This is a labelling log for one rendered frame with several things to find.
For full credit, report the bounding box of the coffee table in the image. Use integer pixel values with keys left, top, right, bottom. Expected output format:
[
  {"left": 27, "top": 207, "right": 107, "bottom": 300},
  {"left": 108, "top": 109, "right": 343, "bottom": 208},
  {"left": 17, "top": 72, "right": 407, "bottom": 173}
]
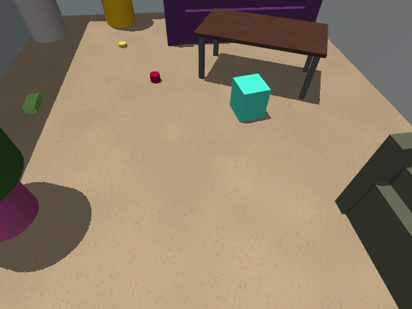
[{"left": 193, "top": 8, "right": 328, "bottom": 100}]

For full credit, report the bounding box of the sofa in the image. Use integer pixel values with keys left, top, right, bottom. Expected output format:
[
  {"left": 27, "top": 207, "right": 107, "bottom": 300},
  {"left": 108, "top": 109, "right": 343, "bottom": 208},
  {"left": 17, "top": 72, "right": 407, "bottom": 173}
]
[{"left": 164, "top": 0, "right": 323, "bottom": 46}]

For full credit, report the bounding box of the armchair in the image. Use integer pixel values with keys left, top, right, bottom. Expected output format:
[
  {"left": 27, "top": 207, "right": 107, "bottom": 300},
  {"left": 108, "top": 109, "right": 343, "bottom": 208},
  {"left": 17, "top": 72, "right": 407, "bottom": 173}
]
[{"left": 335, "top": 132, "right": 412, "bottom": 309}]

